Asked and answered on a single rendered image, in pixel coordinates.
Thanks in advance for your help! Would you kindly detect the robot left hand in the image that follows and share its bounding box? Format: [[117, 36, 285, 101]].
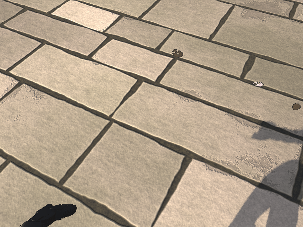
[[20, 203, 77, 227]]

